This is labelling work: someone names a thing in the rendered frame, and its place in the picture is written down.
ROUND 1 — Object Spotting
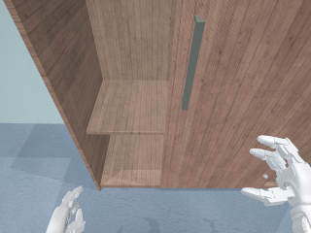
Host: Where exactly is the handle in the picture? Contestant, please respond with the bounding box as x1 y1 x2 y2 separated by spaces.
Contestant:
181 15 205 111

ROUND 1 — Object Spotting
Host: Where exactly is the wardrobe door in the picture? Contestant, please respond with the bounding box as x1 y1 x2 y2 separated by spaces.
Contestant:
269 141 311 182
160 0 311 188

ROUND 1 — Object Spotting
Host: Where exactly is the robot left hand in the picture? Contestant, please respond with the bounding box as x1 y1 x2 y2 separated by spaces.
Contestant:
46 185 86 233

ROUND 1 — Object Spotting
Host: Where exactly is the robot right hand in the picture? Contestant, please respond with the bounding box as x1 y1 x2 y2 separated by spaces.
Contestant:
240 135 311 208

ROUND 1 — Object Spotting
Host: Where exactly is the robot right forearm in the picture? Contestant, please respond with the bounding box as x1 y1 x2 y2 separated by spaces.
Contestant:
289 203 311 233

